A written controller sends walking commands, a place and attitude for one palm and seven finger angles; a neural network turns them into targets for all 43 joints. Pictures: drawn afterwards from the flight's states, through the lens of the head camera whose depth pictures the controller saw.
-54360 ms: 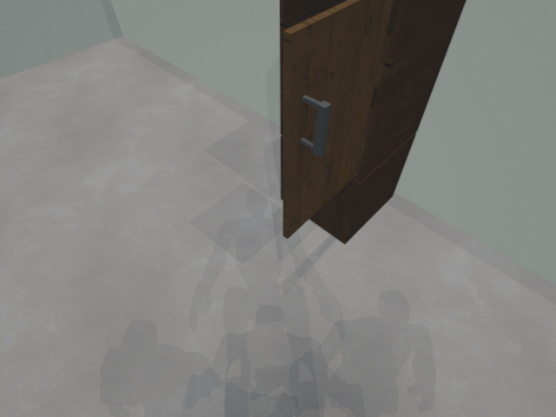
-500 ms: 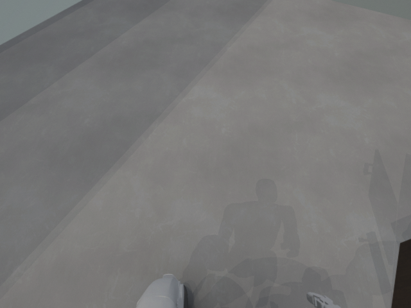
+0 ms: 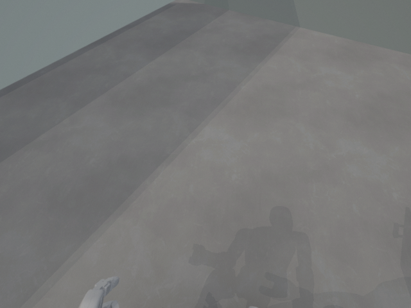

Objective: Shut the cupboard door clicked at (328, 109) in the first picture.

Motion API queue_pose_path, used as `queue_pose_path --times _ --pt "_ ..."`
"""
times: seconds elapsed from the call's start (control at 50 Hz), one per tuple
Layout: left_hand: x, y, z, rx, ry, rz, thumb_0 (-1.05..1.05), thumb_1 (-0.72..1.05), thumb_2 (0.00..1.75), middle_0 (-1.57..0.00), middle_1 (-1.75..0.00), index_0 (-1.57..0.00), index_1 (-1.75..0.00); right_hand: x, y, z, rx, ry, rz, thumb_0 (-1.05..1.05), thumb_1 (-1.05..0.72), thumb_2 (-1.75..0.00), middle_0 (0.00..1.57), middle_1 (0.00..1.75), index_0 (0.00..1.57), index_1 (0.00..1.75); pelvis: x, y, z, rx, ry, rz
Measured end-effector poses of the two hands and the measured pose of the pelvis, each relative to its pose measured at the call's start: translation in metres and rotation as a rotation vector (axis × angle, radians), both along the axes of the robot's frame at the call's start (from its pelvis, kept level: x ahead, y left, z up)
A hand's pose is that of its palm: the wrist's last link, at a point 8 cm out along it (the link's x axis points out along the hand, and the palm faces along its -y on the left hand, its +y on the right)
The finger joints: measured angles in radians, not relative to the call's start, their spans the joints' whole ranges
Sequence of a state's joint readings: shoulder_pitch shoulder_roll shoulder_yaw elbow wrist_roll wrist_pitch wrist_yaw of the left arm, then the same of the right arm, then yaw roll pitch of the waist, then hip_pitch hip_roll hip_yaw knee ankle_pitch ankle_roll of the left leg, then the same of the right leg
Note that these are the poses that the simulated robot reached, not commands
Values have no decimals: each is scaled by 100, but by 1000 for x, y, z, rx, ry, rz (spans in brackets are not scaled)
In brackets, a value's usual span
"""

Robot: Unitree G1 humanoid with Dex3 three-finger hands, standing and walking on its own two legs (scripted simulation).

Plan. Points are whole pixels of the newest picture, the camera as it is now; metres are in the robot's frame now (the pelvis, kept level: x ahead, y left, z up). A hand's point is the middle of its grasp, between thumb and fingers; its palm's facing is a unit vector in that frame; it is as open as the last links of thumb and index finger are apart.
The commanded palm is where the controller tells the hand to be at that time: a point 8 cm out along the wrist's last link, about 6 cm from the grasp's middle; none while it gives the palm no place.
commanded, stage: walk to a spot facing it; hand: left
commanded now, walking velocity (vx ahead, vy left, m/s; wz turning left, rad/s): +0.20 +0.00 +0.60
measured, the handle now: out of the picture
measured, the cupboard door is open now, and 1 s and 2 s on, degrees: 25 25 25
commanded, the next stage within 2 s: turn to face it in 0.12 s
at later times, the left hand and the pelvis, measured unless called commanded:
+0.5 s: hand out of the picture +0.09 +0.22 -0.17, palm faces +0.21 -0.96 -0.18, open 7.3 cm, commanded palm none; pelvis +0.14 +0.04 +0.01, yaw +6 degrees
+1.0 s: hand (111, 253) +0.27 +0.25 -0.16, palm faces -0.12 -0.96 -0.23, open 7.4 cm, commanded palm none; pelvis +0.18 +0.05 +0.01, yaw -11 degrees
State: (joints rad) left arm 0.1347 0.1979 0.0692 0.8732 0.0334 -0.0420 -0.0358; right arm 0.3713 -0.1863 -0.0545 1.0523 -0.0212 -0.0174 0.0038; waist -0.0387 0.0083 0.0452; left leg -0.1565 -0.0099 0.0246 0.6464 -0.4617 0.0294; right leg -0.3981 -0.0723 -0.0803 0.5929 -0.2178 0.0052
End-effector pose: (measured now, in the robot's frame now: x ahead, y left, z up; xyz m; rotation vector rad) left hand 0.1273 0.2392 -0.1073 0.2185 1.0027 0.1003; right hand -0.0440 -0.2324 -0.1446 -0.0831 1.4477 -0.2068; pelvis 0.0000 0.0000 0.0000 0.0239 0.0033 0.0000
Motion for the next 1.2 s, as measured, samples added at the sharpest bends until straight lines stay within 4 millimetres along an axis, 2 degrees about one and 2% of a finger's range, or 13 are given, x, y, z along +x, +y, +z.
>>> queue_pose_path --times 0.08,0.14,0.2,0.3,0.36,0.4,0.46,0.54,0.6,0.76,0.88,1.06,1.2 --pt "3 -11 0 -12 35 70 0 91 90 -19 -30 -20 -30 45 -13 5 -6 18 49 1 -91 -90 20 30 20 30 30 -6 6 -22 0 56" --pt "-9 -16 -3 -34 106 139 0 91 90 -20 -30 -20 -30 97 -16 15 -13 -22 99 1 -91 -90 20 30 19 30 53 -7 14 -26 11 103" --pt "-23 -7 -6 -28 162 231 -1 94 90 -20 -30 -20 -30 156 -12 23 -17 -76 170 1 -91 -90 20 30 19 30 73 -5 18 -28 19 148" --pt "-50 9 -19 -44 281 319 -1 94 90 -20 -30 -20 -30 259 15 29 -28 -196 310 1 -91 -90 20 30 19 30 102 10 13 -38 13 193" --pt "-63 19 -36 -66 362 347 -1 93 90 -20 -30 -20 -30 312 39 27 -46 -303 368 1 -91 -90 20 30 19 30 122 28 0 -62 1 171" --pt "-67 23 -43 -70 419 350 0 93 90 -20 -30 -20 -30 334 54 29 -51 -352 380 1 -91 -90 20 30 19 30 130 34 -2 -49 -8 155" --pt "-60 27 -40 -82 463 339 0 92 90 -19 -30 -20 -29 350 70 35 -44 -394 375 1 -91 -90 20 30 19 30 137 40 2 -49 -19 122" --pt "-34 31 -31 -91 439 306 0 92 90 -19 -30 -19 -29 352 78 37 -22 -393 333 1 -90 -90 20 30 20 30 143 45 9 -59 -20 78" --pt "-8 34 -25 -79 394 271 0 92 90 -19 -30 -20 -29 344 73 34 -10 -369 281 1 -90 -90 21 30 20 30 147 43 11 -60 -18 46" --pt "60 35 -22 5 272 160 0 91 90 -19 -30 -20 -29 303 22 4 -29 -269 110 1 -90 -90 21 30 20 30 160 29 -4 -32 -4 -42" --pt "95 39 -12 29 275 61 0 91 90 -20 -30 -20 -30 276 1 22 -99 -224 13 1 -90 -90 20 30 20 30 167 35 9 -26 15 -115" --pt "170 65 -27 17 239 -99 0 91 90 -20 -30 -20 -30 247 19 40 -194 -251 -87 1 -90 -90 20 30 19 30 179 64 4 -35 25 -237" --pt "232 57 -8 12 160 -234 0 91 90 -19 -30 -20 -29 198 44 49 -183 -179 -175 1 -90 -90 20 30 20 30 178 73 18 -68 16 -332"
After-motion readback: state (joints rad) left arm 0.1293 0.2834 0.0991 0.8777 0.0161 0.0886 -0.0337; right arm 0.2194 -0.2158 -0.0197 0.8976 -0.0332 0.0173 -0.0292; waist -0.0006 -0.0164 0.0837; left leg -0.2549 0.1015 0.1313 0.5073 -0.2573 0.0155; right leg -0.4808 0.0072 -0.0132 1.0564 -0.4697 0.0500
